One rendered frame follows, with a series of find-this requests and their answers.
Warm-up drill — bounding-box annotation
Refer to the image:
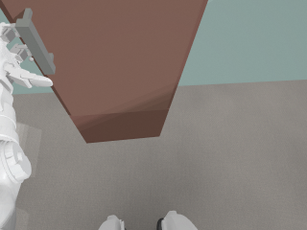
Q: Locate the right robot thigh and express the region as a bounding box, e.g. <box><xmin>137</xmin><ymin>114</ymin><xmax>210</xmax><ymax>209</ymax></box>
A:
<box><xmin>161</xmin><ymin>214</ymin><xmax>198</xmax><ymax>230</ymax></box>

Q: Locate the robot thigh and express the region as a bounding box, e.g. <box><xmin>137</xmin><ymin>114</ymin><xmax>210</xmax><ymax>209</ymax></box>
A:
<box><xmin>98</xmin><ymin>218</ymin><xmax>126</xmax><ymax>230</ymax></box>
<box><xmin>161</xmin><ymin>214</ymin><xmax>198</xmax><ymax>230</ymax></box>

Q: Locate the left robot thigh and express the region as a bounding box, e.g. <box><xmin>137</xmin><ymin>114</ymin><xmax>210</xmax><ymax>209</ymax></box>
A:
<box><xmin>98</xmin><ymin>218</ymin><xmax>126</xmax><ymax>230</ymax></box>

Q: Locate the left robot hand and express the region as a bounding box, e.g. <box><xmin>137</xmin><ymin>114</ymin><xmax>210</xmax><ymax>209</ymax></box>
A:
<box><xmin>0</xmin><ymin>22</ymin><xmax>53</xmax><ymax>88</ymax></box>

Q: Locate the handle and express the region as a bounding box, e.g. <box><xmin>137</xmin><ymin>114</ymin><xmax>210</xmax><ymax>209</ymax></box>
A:
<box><xmin>14</xmin><ymin>8</ymin><xmax>56</xmax><ymax>75</ymax></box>

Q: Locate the robot left upper arm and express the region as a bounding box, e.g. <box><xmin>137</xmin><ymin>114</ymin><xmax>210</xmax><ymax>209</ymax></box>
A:
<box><xmin>0</xmin><ymin>141</ymin><xmax>32</xmax><ymax>230</ymax></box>

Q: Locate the robot left forearm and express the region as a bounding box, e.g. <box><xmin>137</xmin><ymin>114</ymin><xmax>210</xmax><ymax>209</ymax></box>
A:
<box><xmin>0</xmin><ymin>75</ymin><xmax>19</xmax><ymax>145</ymax></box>

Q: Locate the cupboard door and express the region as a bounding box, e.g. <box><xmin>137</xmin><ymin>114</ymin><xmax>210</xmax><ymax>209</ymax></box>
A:
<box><xmin>1</xmin><ymin>0</ymin><xmax>203</xmax><ymax>116</ymax></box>

